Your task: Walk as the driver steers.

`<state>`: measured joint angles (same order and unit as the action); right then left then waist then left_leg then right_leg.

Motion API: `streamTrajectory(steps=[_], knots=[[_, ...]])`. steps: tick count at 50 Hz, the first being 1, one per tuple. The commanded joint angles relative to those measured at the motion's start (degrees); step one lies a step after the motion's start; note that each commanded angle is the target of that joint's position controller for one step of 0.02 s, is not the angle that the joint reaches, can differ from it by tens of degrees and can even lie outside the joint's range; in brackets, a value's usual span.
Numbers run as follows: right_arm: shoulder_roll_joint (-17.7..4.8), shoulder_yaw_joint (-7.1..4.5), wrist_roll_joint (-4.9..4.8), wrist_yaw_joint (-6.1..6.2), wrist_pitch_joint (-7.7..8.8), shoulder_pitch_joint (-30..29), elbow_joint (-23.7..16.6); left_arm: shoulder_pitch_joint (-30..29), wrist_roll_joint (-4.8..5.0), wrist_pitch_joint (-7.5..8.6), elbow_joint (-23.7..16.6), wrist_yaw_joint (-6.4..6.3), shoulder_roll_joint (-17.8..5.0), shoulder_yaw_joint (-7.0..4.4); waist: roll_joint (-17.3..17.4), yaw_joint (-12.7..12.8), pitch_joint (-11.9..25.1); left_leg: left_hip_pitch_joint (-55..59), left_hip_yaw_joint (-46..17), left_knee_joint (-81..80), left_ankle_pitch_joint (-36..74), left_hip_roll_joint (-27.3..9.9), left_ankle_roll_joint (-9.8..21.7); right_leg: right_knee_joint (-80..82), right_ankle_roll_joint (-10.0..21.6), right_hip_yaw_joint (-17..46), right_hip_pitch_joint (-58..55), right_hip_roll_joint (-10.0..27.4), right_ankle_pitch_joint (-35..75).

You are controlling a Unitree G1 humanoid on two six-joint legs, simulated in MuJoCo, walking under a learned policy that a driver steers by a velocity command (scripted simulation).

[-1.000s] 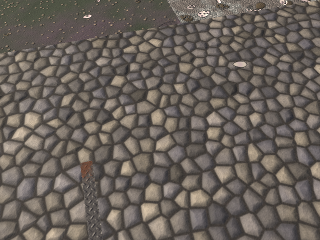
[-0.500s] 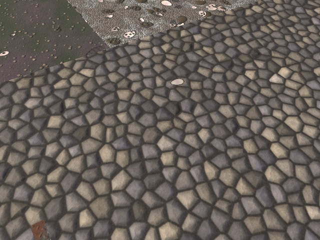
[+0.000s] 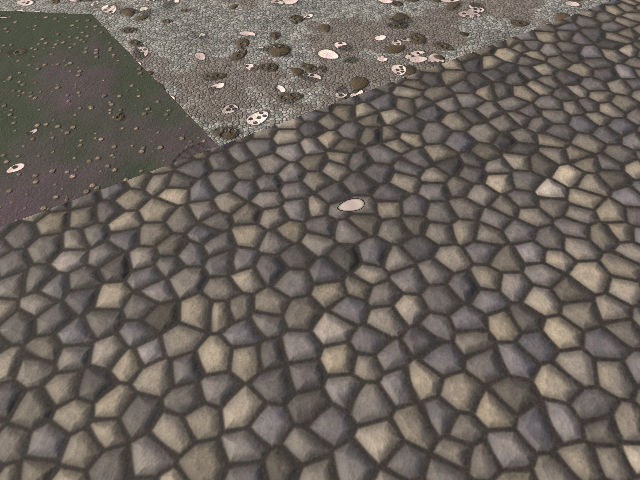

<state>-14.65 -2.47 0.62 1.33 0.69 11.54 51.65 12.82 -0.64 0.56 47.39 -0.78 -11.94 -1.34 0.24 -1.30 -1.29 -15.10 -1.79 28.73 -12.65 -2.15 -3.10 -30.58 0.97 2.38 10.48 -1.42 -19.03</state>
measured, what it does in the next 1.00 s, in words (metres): stands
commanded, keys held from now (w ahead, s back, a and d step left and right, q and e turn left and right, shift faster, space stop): no key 1.00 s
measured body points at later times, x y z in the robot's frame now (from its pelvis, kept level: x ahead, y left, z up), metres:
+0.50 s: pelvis +0.01 +0.00 +0.00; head +0.02 +0.00 +0.45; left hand +0.06 +0.25 -0.14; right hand +0.06 -0.26 -0.15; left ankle +0.03 +0.15 -0.73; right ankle -0.03 -0.11 -0.73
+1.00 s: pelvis +0.00 +0.01 +0.00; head +0.01 +0.00 +0.45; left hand +0.01 +0.25 -0.15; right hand +0.03 -0.24 -0.15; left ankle +0.03 +0.15 -0.73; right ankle -0.03 -0.11 -0.73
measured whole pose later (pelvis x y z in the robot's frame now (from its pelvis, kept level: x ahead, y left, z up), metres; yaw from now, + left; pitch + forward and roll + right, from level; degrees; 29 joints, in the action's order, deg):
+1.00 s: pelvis +0.00 +0.01 +0.00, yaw +1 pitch -1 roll +0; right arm -11.5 -1.7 -0.1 2.9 -0.6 13.1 63.8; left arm 17.1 0.0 0.7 61.0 -1.8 -10.7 -0.5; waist 0.4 -0.4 -2.3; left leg -14.5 -2.5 28.5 -12.8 -2.0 -2.6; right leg -28.3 0.5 1.3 8.5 -1.1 -18.4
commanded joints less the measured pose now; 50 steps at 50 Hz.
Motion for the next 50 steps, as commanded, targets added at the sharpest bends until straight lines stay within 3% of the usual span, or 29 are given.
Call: streamTrajectory(steps=[1, 26, 50], knots=[[-5.7, -1.28, -0.21, 0.40, 0.46, -0.4, -1.4, 0.7, 0.18, 0.68, -1.9, -0.21, -7.1, -1.81, -0.6, 0.4, 1.5, 5.1, -0.4, -1.4, 10.8, -0.8, 1.0, 7.2, 1.9, 4.1, 4.1, 4.2, 12.3], [-4.5, -1.07, -0.57, 1.52, -0.87, 0.3, 7.6, 4.0, 0.48, 0.48, 8.2, -0.94, -6.2, -1.12, -0.4, 0.6, -0.7, 6.0, 0.2, -2.6, 9.6, -0.2, 1.7, 8.3, 0.7, 1.2, 3.8, 2.4, 11.0], [-2.4, 0.01, -0.70, 1.69, -0.98, 3.8, 11.1, 8.0, 0.63, 0.40, 12.8, -1.15, -4.2, 0.03, -0.2, 0.9, -2.2, 4.5, 0.4, -3.3, 7.1, 0.5, 2.0, 9.1, 0.2, 0.0, 4.7, 1.8, 7.8]])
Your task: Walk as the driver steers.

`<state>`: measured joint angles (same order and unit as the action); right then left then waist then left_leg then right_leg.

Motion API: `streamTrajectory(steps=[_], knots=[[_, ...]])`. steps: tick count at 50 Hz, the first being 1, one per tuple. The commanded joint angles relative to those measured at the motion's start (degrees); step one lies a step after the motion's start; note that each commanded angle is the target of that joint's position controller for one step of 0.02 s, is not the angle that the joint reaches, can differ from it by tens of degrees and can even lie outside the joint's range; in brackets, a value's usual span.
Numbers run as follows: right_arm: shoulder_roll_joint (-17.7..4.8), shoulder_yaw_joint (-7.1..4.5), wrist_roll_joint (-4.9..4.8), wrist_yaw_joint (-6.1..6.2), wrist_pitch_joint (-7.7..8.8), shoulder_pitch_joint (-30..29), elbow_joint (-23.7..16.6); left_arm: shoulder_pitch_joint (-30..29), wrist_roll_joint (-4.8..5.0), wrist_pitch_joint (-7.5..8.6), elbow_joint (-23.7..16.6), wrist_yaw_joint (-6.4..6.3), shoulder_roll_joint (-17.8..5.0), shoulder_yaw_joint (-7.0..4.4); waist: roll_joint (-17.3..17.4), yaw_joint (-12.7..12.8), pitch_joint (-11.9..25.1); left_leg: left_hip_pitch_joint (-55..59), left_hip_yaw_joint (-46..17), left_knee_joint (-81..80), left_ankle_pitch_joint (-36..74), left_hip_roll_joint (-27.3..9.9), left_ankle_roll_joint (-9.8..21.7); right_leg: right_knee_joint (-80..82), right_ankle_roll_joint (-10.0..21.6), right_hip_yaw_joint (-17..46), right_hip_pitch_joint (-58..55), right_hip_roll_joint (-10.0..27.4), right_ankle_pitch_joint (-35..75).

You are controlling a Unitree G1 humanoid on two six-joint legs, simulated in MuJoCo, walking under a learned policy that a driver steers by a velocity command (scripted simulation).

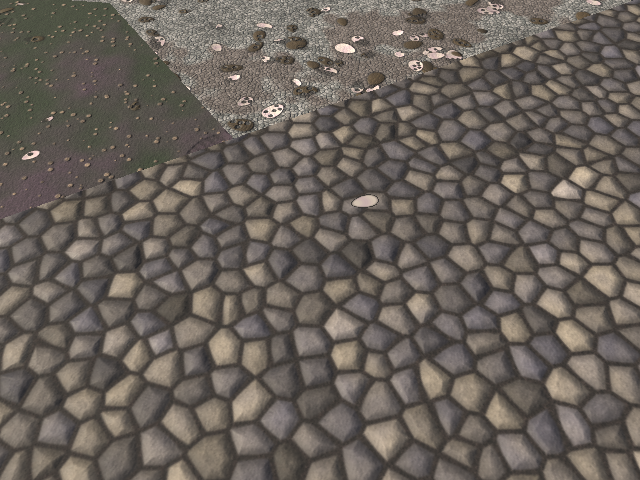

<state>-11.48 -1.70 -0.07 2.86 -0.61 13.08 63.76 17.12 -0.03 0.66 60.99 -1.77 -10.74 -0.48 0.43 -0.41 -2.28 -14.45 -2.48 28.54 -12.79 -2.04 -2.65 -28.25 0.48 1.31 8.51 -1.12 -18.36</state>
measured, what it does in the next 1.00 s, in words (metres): walks ahead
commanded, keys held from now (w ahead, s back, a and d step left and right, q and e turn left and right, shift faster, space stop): no key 0.40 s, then w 0.60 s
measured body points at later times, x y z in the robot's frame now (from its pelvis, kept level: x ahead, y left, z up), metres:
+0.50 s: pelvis +0.01 +0.01 +0.00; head +0.01 +0.01 +0.45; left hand -0.02 +0.24 -0.16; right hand +0.01 -0.24 -0.16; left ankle +0.03 +0.15 -0.73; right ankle -0.03 -0.12 -0.74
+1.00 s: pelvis +0.18 +0.03 +0.00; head +0.21 +0.04 +0.45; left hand +0.38 +0.26 -0.11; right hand +0.07 -0.19 -0.14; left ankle +0.04 +0.13 -0.74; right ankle +0.36 -0.11 -0.69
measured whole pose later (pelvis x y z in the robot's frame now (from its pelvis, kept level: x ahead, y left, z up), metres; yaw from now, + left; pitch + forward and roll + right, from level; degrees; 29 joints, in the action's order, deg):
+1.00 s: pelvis +0.18 +0.03 +0.00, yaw +0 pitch +2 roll +1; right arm -10.2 -0.7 -0.2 0.9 4.8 29.7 61.5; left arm 1.8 1.7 5.1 51.0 1.6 -13.5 -2.2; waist -1.7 -5.1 -0.5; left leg 7.0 2.3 8.7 -17.6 1.9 2.0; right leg -38.0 1.8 -1.3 37.7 4.7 -0.5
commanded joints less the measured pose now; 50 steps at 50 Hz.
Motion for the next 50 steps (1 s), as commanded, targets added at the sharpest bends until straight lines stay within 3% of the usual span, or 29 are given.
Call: streamTrajectory(steps=[1, 20, 21, 22, 24, 25, 26, 27, 29, 31, 32, 33, 34, 35, 36, 37, 39, 40, 42, 45, 50], knots=[[-5.5, -0.72, -0.01, 0.17, 0.31, 2.4, -1.0, 3.9, 0.03, 0.30, -0.7, -0.16, -5.3, -0.80, -0.4, 0.1, -1.3, 3.8, 1.1, -3.1, 7.2, 0.4, 1.6, 6.8, 0.7, 1.0, 6.7, 1.5, 7.1], [-4.4, -0.22, -0.12, 0.20, 0.31, 4.4, -0.7, 6.5, 0.15, 0.31, 0.4, -0.32, -4.2, -0.39, -0.3, 0.2, -1.7, 3.2, 1.1, -2.9, 7.1, 0.8, 1.9, 6.4, 0.4, 0.4, 7.1, 1.4, 7.0], [-3.7, -0.03, -0.08, 0.21, 0.26, 5.4, -0.2, 7.7, 0.14, 0.23, 1.1, -0.39, -3.7, -0.29, -0.7, 0.2, -0.4, 3.8, 2.0, -2.6, 1.8, 1.6, 2.0, 7.1, 0.6, 0.1, 6.6, 1.0, 1.1], [-3.7, -0.10, -0.32, 0.29, 0.18, 5.5, -0.1, 8.1, 0.50, 0.04, 1.2, -0.56, -4.5, -0.62, -1.6, 0.4, -1.2, 2.5, 3.6, -0.9, -6.6, 3.2, 2.2, 7.7, 1.6, 0.5, 7.4, 0.8, -8.3], [-4.2, -0.38, -0.58, 0.26, 0.71, 4.2, -1.0, 8.0, 1.15, 0.03, 0.1, -0.88, -7.4, -1.55, -4.7, 1.2, -5.5, -4.4, 5.5, 4.1, -19.9, 5.0, 3.3, 10.9, 5.1, 6.1, 10.2, 4.3, -26.1], [-3.2, -0.19, -0.60, -0.07, 1.55, 2.4, -2.1, 9.5, 1.46, 0.46, 0.0, -0.83, -8.8, -2.04, -7.3, 2.2, -7.3, -8.2, 6.1, 8.2, -18.5, 4.9, 3.6, 13.9, 7.5, 11.9, 9.7, 8.4, -30.7], [-1.9, 0.10, -0.78, -0.62, 2.64, 1.4, -3.0, 10.2, 1.76, 1.05, -0.2, -0.71, -10.8, -2.79, -10.8, 2.6, -8.3, -11.0, 6.8, 14.3, -13.7, 4.3, 3.8, 17.2, 10.3, 19.0, 8.6, 13.8, -32.5], [-1.9, 0.13, -0.99, -1.19, 3.70, 0.3, -3.8, 9.6, 1.88, 1.55, -0.6, -0.64, -11.5, -3.23, -11.5, 2.7, -9.9, -12.7, 4.9, 18.2, -11.8, 1.9, 4.8, 19.2, 12.7, 24.0, 9.6, 17.6, -31.4], [-1.9, 0.03, -1.82, -2.19, 5.40, 1.4, -4.5, 5.9, 1.78, 2.37, -2.1, -0.26, -10.1, -3.01, -10.7, 0.3, -11.1, -12.3, 3.7, 14.4, -14.5, -0.2, 6.9, 17.8, 12.3, 22.8, 9.4, 18.1, -24.3], [-2.4, -0.81, -1.83, -2.61, 6.20, 10.3, -0.9, 2.0, 2.44, 2.21, -3.5, 0.17, -9.3, -2.83, -7.1, -4.0, -8.1, 5.0, 6.9, -0.1, -7.1, 3.1, 7.1, 10.6, 8.0, 12.6, 14.7, 11.2, -15.7], [-4.3, -1.78, -1.28, -2.69, 6.22, 16.3, 1.1, 0.7, 2.21, 2.53, -4.4, 0.27, -8.5, -2.59, -2.3, -5.8, -5.4, 13.3, 2.0, -2.7, -4.3, 1.3, 7.0, 0.8, 6.0, 7.3, 18.3, 7.2, -6.6], [-10.2, -3.41, -1.32, -2.51, 6.27, 24.5, 2.0, -0.1, 1.57, 3.37, -5.8, 0.44, -5.1, -1.62, 12.4, -8.1, -1.0, 21.9, -17.3, -12.1, -9.6, -10.4, 11.4, -20.5, 2.3, -2.1, 26.2, 0.6, -2.9], [-13.3, -3.55, -0.55, -3.41, 7.07, 28.3, 2.1, 0.2, 2.33, 4.51, -7.5, 0.37, -2.9, -1.22, 19.6, -7.7, 1.5, 24.0, -40.8, -20.9, -17.1, -20.6, 18.6, -34.7, 2.1, 0.8, 34.7, -2.7, -12.6], [-9.0, -2.08, -0.27, -3.42, 7.79, 21.3, 0.5, -0.5, 3.15, 5.21, -7.6, 0.65, -5.3, -1.74, 9.7, -4.0, -3.2, 19.9, -39.3, -20.5, -19.5, -21.7, 18.5, -43.1, 3.5, 4.6, 38.6, 1.8, -9.9], [-6.6, -1.38, -0.42, -3.55, 8.06, 16.2, -1.4, -1.0, 3.18, 5.73, -7.5, 1.23, -5.6, -1.79, 5.8, -2.5, -5.5, 17.2, -30.8, -20.1, -17.7, -18.8, 16.5, -44.7, 4.8, 4.9, 39.8, 4.4, -3.7], [-6.1, -0.99, -0.42, -3.84, 7.94, 12.9, -2.7, -1.0, 2.58, 6.06, -7.1, 1.37, -5.8, -2.14, 3.8, -1.3, -5.4, 15.8, -23.6, -20.8, -12.7, -15.7, 14.5, -42.3, 5.3, 3.8, 38.9, 6.2, 1.4], [-3.5, -0.02, -0.16, -3.86, 7.16, 13.5, -2.9, -2.7, 1.65, 6.01, -7.1, 1.80, -8.1, -3.45, 4.2, -1.1, -4.8, 15.4, -12.6, -21.1, 1.3, -11.1, 11.6, -36.3, 4.7, 1.6, 36.0, 8.0, 6.8], [-3.3, 0.16, 0.06, -3.58, 6.78, 15.6, -2.5, -3.1, 1.64, 5.72, -7.1, 2.16, -7.0, -3.44, 4.9, -1.4, -4.0, 15.9, -9.6, -20.9, 6.9, -10.0, 11.4, -34.8, 4.1, 0.3, 35.2, 7.9, 8.1], [-4.9, 0.06, 0.27, -2.81, 6.26, 18.0, -2.3, -6.5, 1.47, 5.11, -8.3, 2.54, -4.9, -3.05, 4.1, -1.8, -3.9, 16.3, -6.6, -21.1, 13.8, -9.6, 12.2, -30.4, 2.4, -1.4, 36.6, 7.8, 10.2], [-7.2, -0.23, 0.47, -1.84, 5.70, 17.4, -3.6, -16.0, 1.37, 5.09, -12.2, 2.75, -3.3, -2.04, 3.4, -3.2, -5.7, 12.7, -3.9, -22.9, 14.6, -9.2, 12.7, -17.2, 0.8, -2.8, 34.9, 6.6, 15.5], [-8.6, -1.04, -0.70, -1.42, 5.68, 19.6, -3.4, -23.8, 1.93, 5.39, -15.5, 3.98, -4.9, -1.61, 4.6, -3.6, -7.8, 13.8, -1.6, -23.9, 15.1, -11.2, 12.7, -5.8, 2.0, -3.6, 29.6, 4.6, 20.0]])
